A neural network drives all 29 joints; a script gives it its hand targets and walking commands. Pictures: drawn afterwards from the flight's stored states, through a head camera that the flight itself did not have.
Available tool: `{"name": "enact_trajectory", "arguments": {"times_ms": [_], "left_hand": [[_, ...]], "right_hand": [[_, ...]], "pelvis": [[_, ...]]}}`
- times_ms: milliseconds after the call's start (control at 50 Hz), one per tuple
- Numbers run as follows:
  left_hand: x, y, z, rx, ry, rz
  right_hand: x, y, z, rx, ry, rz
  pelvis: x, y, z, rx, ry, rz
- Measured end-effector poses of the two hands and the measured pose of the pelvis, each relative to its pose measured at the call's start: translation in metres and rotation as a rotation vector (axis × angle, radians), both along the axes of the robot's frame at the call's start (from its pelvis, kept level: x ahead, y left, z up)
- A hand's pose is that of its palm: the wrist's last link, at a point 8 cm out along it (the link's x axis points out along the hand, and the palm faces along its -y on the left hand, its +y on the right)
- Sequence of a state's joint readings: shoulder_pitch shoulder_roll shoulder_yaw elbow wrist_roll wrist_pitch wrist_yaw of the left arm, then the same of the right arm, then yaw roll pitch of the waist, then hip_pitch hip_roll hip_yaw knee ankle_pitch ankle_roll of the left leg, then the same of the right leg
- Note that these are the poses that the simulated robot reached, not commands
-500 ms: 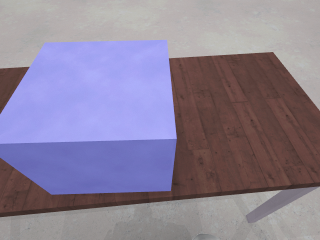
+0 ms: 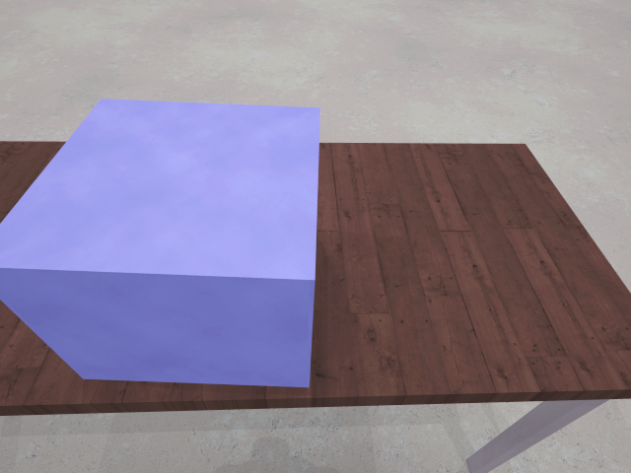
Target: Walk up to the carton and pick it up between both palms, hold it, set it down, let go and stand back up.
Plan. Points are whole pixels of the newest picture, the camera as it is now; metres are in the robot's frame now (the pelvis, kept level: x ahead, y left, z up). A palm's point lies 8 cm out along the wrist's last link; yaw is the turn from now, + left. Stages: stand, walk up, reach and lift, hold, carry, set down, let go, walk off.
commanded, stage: walk up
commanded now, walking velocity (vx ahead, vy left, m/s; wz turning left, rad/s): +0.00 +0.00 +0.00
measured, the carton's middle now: (203, 241) +0.38 +0.20 +0.08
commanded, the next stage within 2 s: none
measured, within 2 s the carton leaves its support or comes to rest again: neither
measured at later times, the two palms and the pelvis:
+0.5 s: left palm out of the picture -0.07 +0.34 -0.14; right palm out of the picture +0.03 -0.20 -0.15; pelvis -0.05 +0.06 -0.01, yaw +2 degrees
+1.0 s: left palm out of the picture -0.05 +0.35 -0.13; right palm out of the picture -0.05 -0.10 -0.15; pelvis -0.07 +0.12 +0.00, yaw -2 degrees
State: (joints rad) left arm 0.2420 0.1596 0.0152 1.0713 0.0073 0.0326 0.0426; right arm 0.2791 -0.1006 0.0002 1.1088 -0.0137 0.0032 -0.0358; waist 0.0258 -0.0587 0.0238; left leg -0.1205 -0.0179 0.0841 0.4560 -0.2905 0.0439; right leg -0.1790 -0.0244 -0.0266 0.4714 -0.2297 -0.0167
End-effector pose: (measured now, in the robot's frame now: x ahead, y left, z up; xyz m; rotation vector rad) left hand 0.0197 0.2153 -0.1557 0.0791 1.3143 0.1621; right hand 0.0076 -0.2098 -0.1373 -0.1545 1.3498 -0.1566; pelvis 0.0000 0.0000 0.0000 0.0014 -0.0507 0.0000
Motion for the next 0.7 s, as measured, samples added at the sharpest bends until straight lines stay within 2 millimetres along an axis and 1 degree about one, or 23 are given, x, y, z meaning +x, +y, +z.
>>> {"name": "enact_trajectory", "arguments": {"times_ms": [100, 180, 220, 260, 320, 380, 420, 440, 480, 520, 560, 600, 620, 660, 700], "left_hand": [[-0.024, 0.002, 0.012, 0.021, 0.064, -0.006], [-0.046, -0.001, 0.017, 0.033, 0.135, -0.003], [-0.051, 0.002, 0.018, 0.06, 0.136, 0.006], [-0.057, 0.014, 0.021, 0.106, 0.13, 0.024], [-0.077, 0.04, 0.03, 0.172, 0.15, 0.06], [-0.096, 0.07, 0.036, 0.223, 0.178, 0.074], [-0.101, 0.088, 0.035, 0.233, 0.181, 0.068], [-0.101, 0.096, 0.033, 0.232, 0.172, 0.066], [-0.094, 0.113, 0.026, 0.224, 0.131, 0.057], [-0.084, 0.127, 0.013, 0.195, 0.085, 0.053], [-0.076, 0.138, -0.004, 0.156, 0.061, 0.022], [-0.068, 0.141, -0.013, 0.118, 0.041, -0.012], [-0.063, 0.14, -0.013, 0.094, 0.024, -0.014], [-0.048, 0.138, -0.008, 0.043, -0.025, 0.009], [-0.04, 0.137, -0.002, 0.012, -0.061, 0.021]], "right_hand": [[0.0, -0.001, -0.003, 0.019, 0.003, -0.003], [-0.007, -0.001, -0.007, 0.043, 0.026, -0.013], [-0.013, -0.007, -0.012, 0.039, 0.056, -0.017], [-0.018, -0.019, -0.015, 0.012, 0.1, 0.002], [-0.017, -0.033, -0.015, -0.029, 0.12, 0.033], [-0.005, -0.033, -0.014, -0.048, 0.075, 0.051], [0.006, -0.024, -0.014, -0.049, 0.02, 0.066], [0.011, -0.017, -0.013, -0.046, -0.009, 0.07], [0.018, 0.0, -0.011, -0.044, -0.057, 0.073], [0.024, 0.02, -0.008, -0.052, -0.114, 0.066], [0.023, 0.041, -0.001, -0.069, -0.167, 0.043], [0.011, 0.057, 0.01, -0.083, -0.194, 0.023], [0.001, 0.061, 0.016, -0.094, -0.188, 0.019], [-0.02, 0.068, 0.025, -0.105, -0.139, 0.021], [-0.031, 0.076, 0.03, -0.103, -0.097, 0.032]], "pelvis": [[-0.002, 0.0, 0.005, 0.001, 0.003, 0.004], [-0.002, -0.002, 0.006, 0.002, 0.007, 0.002], [-0.007, -0.001, 0.003, 0.0, 0.016, 0.006], [-0.016, 0.002, 0.001, 0.008, 0.019, 0.008], [-0.03, 0.013, 0.001, 0.031, 0.026, 0.011], [-0.04, 0.026, -0.001, 0.031, 0.042, 0.018], [-0.045, 0.037, -0.004, 0.021, 0.052, 0.021], [-0.048, 0.042, -0.005, 0.014, 0.057, 0.025], [-0.052, 0.055, -0.009, 0.0, 0.062, 0.034], [-0.056, 0.069, -0.015, -0.021, 0.06, 0.026], [-0.063, 0.081, -0.019, 0.011, 0.033, -0.01], [-0.064, 0.088, -0.017, 0.011, 0.02, -0.049], [-0.063, 0.092, -0.013, -0.017, 0.029, -0.038], [-0.059, 0.097, -0.004, -0.057, 0.037, 0.014], [-0.058, 0.102, 0.003, -0.052, 0.043, 0.001]]}}
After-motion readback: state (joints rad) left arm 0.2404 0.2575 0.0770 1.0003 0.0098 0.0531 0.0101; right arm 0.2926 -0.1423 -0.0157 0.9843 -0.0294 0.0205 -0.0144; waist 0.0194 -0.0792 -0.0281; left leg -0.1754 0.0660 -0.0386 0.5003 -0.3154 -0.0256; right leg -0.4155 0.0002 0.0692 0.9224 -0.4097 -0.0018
